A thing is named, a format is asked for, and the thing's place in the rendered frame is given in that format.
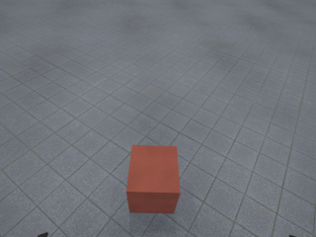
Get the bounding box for carton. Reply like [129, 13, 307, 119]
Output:
[126, 144, 181, 214]

